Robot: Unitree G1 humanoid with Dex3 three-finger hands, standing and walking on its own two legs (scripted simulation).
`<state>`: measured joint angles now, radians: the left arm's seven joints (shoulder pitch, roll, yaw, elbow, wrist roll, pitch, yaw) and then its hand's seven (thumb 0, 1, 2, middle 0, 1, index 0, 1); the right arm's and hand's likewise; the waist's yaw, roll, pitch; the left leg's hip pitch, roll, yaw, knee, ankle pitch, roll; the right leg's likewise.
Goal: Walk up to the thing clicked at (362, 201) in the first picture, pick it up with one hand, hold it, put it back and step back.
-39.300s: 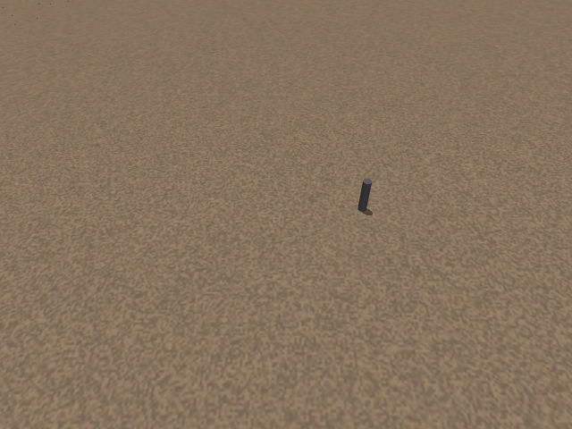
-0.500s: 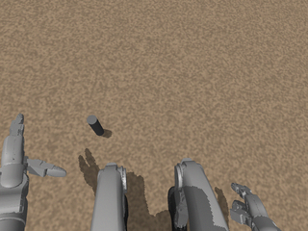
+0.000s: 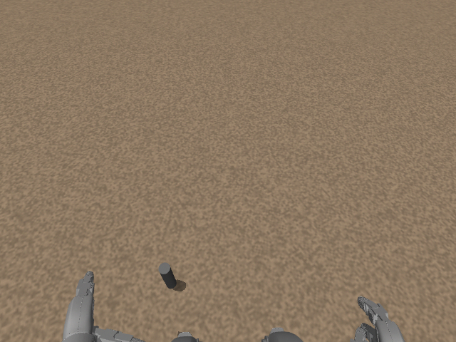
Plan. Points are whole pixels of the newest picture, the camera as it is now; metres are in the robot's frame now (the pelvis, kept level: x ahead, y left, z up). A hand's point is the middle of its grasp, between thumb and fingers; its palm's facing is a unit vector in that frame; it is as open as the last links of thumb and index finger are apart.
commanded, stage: home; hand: left
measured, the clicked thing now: (168, 276) +0.44 +0.21 -0.60
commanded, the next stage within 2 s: stand in 1.84 s
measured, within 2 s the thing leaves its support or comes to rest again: neither
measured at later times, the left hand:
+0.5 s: hand (113, 339) +0.18 +0.19 -0.02, palm faces +0.13 -0.95 -0.28, open 17.5 cm
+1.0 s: hand out of the picture +0.16 +0.18 -0.02, palm faces +0.11 -0.96 -0.27, open 17.6 cm
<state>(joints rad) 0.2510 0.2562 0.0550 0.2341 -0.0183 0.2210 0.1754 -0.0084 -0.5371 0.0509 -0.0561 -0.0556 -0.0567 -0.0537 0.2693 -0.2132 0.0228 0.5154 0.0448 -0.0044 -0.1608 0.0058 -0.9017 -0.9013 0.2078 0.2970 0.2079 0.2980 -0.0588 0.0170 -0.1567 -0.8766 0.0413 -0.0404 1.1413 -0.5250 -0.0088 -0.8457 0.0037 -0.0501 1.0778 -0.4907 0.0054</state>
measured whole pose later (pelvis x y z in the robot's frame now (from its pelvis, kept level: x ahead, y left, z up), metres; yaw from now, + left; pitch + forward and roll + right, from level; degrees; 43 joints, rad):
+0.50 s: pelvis +0.01 +0.00 +0.03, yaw +1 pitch +8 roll -2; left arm 0.47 0.21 -0.01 -0.01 -0.01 0.27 0.14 -0.01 -0.55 0.04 -0.05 -0.05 -0.05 -0.05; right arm 0.26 -0.20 0.04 0.48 0.01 -0.11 -0.18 0.01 -0.90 -0.90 0.21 0.30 0.21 0.30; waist -0.02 0.03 -0.12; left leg -0.63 0.03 -0.04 0.97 -0.48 -0.01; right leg -0.60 -0.01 -0.05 0.91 -0.45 0.01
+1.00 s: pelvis +0.00 -0.01 +0.03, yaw +1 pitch +7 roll -2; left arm 0.47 0.21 -0.01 0.00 -0.02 0.25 0.13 -0.01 -0.56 0.04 -0.05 -0.05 -0.05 -0.05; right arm 0.29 -0.21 0.03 0.50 0.01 -0.13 -0.18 0.01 -0.90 -0.90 0.21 0.30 0.21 0.30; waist -0.03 0.03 -0.11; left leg -0.62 0.04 -0.04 0.95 -0.45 -0.01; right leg -0.59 0.00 -0.05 0.90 -0.42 0.00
